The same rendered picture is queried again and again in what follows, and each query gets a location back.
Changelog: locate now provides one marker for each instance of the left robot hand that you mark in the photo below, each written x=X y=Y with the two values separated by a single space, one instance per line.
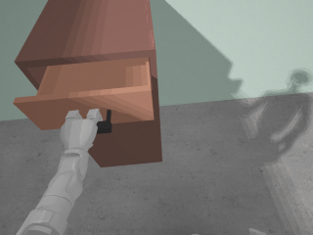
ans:
x=78 y=132

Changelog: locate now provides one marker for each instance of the handle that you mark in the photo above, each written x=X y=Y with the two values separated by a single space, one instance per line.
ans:
x=105 y=126

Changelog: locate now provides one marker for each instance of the cabinet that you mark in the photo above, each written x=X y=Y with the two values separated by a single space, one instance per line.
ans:
x=86 y=31

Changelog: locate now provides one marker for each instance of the left robot forearm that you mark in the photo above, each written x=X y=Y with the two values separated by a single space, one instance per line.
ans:
x=51 y=214

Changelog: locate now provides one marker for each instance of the drawer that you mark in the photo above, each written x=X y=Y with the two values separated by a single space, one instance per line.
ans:
x=122 y=86

